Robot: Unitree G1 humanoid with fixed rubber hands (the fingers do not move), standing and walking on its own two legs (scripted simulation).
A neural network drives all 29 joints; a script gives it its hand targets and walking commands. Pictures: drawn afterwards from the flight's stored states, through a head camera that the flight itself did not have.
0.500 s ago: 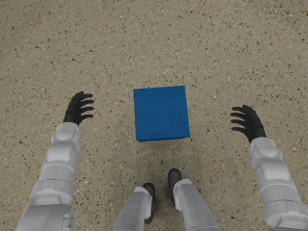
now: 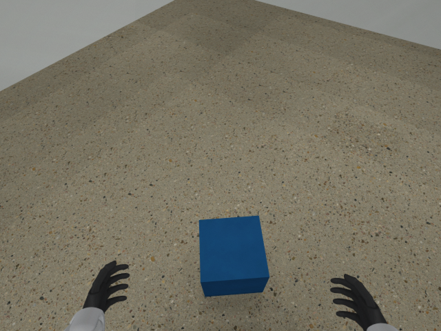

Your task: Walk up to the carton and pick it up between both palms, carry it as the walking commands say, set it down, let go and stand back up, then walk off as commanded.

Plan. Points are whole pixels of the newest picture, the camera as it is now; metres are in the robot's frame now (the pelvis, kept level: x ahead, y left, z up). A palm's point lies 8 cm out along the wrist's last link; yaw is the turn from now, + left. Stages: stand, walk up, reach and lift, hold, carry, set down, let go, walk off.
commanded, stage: let go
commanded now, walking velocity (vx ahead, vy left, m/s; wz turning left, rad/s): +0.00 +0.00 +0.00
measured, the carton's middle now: (231, 256) +0.47 -0.01 -0.64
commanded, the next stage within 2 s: stand in 0.40 s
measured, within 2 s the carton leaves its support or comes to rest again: neither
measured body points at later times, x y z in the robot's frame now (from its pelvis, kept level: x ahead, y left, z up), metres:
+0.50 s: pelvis -0.01 -0.01 +0.00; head -0.01 -0.02 +0.45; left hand +0.18 +0.25 -0.07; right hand +0.15 -0.26 -0.09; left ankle -0.03 +0.07 -0.73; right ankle +0.05 -0.10 -0.73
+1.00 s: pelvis +0.02 +0.00 +0.00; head +0.01 +0.00 +0.45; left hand +0.18 +0.27 -0.09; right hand +0.14 -0.28 -0.10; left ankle -0.03 +0.07 -0.73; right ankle +0.05 -0.10 -0.73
